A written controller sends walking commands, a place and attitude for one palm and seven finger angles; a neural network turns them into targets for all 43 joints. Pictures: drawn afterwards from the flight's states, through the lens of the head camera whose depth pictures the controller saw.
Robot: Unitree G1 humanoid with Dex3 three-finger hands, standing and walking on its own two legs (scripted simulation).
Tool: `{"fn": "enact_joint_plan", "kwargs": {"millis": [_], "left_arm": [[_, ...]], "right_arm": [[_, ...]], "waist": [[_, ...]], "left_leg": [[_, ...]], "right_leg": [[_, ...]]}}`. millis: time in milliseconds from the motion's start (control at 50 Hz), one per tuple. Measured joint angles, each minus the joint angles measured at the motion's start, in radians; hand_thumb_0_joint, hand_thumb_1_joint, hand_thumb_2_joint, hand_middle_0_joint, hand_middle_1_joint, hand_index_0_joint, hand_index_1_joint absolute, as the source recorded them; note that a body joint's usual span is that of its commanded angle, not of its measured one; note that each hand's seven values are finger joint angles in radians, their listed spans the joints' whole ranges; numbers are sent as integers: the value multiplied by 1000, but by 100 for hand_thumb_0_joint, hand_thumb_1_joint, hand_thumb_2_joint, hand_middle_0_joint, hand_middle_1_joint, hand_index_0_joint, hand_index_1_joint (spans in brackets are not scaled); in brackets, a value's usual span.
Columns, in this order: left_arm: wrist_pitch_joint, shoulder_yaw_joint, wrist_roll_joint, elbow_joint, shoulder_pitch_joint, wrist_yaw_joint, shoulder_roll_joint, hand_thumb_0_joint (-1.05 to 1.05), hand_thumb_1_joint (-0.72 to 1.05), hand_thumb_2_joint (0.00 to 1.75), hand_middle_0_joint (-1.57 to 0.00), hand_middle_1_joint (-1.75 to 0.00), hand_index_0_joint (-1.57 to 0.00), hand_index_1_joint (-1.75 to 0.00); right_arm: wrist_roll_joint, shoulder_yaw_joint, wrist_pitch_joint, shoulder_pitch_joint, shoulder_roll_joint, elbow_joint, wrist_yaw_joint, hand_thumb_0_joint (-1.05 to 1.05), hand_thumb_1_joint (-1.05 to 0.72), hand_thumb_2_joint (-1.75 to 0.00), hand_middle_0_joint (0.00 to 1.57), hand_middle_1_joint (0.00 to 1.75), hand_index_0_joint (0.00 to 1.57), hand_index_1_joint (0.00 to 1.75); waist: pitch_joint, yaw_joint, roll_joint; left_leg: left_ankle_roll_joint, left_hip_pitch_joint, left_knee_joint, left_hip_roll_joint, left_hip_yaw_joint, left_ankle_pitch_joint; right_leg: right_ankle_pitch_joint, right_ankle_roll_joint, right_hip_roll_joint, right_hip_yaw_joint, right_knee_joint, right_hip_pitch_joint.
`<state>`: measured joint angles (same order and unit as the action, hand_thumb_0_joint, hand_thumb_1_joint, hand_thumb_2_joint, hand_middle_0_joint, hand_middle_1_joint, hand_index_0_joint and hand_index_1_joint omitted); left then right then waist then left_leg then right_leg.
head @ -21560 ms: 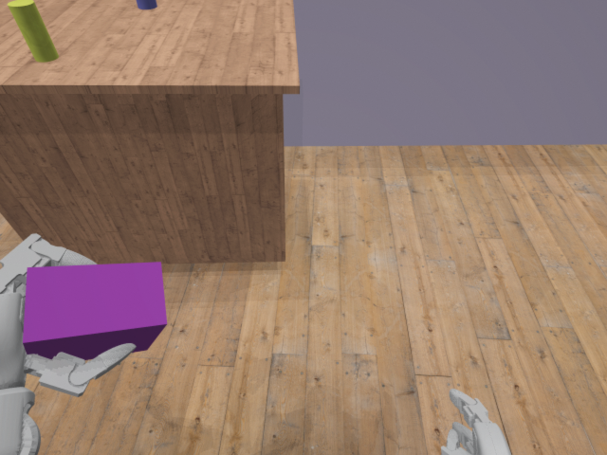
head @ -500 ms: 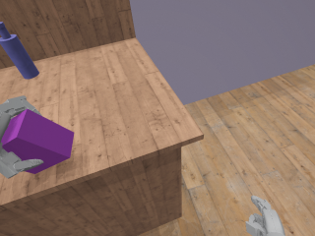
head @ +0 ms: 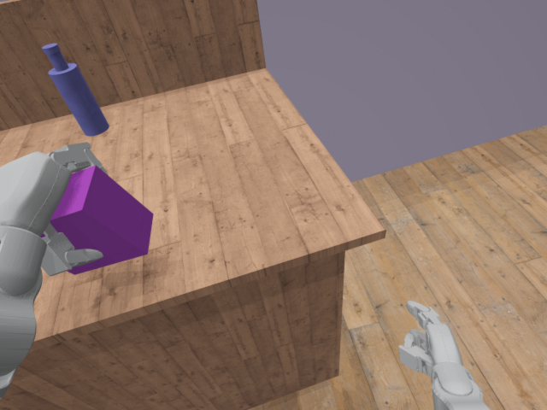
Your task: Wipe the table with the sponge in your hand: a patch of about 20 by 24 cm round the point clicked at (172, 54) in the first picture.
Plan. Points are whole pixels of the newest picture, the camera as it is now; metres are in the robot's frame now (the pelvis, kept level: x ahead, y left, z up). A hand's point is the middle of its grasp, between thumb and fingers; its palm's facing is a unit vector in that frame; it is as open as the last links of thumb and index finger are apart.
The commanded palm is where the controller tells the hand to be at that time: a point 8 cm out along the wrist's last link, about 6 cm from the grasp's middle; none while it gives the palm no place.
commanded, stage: turn the palm down, sponge in hand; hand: left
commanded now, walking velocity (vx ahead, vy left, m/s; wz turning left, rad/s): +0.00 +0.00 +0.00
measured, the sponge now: (94, 231) +0.25 +0.27 +0.19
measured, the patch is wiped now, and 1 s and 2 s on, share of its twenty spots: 0.00 0.00 0.00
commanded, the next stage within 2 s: move the sponge above the wiping area in 0.74 s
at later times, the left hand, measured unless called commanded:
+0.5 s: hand (58, 203) +0.24 +0.29 +0.24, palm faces +0.30 -0.08 -0.95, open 10.4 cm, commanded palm +0.19 +0.29 +0.31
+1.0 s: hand (70, 200) +0.25 +0.28 +0.24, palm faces +0.29 -0.08 -0.95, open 10.4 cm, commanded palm +0.20 +0.28 +0.31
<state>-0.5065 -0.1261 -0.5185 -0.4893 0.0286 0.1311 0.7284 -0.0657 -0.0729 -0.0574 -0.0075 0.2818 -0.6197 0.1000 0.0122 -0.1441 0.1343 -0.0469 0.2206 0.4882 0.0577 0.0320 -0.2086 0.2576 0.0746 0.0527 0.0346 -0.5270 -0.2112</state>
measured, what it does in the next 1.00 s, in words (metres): stands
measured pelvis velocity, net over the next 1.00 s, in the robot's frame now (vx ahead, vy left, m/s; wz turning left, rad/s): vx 0.00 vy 0.00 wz -0.02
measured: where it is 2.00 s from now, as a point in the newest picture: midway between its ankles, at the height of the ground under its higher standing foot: outside the picture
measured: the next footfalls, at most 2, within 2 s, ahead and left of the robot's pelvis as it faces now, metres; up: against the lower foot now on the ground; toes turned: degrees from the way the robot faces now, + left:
none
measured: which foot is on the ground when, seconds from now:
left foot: down 0.00-1.00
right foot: down 0.00-1.00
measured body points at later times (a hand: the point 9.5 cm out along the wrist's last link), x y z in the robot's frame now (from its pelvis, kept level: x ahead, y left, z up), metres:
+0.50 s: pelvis +0.00 +0.01 +0.01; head -0.01 -0.04 +0.45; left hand +0.22 +0.29 +0.29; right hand +0.28 -0.16 -0.06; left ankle +0.04 +0.09 -0.73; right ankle +0.02 -0.07 -0.73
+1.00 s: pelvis +0.00 +0.00 +0.01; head -0.01 -0.06 +0.45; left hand +0.23 +0.28 +0.29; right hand +0.28 -0.19 -0.07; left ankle +0.04 +0.09 -0.73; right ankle +0.02 -0.07 -0.73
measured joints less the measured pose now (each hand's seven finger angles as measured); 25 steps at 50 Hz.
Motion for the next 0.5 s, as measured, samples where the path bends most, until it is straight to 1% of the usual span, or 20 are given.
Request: {"fn": "enact_joint_plan", "kwargs": {"millis": [80, 180, 260, 380, 500], "left_arm": [[-25, 22, -46, 18, -55, 1, 0, -1, -53, 103, -69, -131, -72, -130], [-56, 27, -92, 35, -104, 19, -11, -1, -53, 103, -69, -131, -72, -130], [-57, 42, -127, 31, -105, 33, -25, -1, -53, 103, -68, -131, -72, -130], [-39, 68, -161, 25, -85, 35, -25, -1, -53, 103, -68, -131, -72, -130], [-24, 67, -166, 33, -94, 20, -26, -1, -53, 103, -69, -131, -72, -130]], "right_arm": [[-1, -8, -5, -30, -5, -14, -6, 1, -90, -90, 20, 30, 20, 30], [-3, -17, -11, -53, -11, -14, -13, 1, -90, -90, 20, 30, 20, 30], [-1, -21, -17, -61, -14, -6, -18, 1, -90, -90, 20, 30, 20, 30], [5, -21, -23, -59, -13, -4, -25, 1, -90, -90, 20, 30, 20, 30], [6, -13, -24, -48, -7, -18, -28, 1, -90, -90, 20, 30, 20, 30]], "waist": [[5, -16, 2], [7, -22, 3], [10, -21, 2], [19, -24, -4], [24, -25, -7]], "left_leg": [[-4, -16, -26, 6, -1, 17], [-9, -29, -54, 11, -3, 35], [-12, -36, -71, 14, -2, 46], [-13, -45, -81, 12, 6, 48], [-12, -55, -86, 10, 6, 48]], "right_leg": [[-13, -4, -5, 0, 19, 13], [-27, -8, -10, 1, 41, 25], [-35, -10, -13, -1, 53, 29], [-39, -10, -11, -10, 59, 34], [-41, -9, -8, -11, 68, 46]]}}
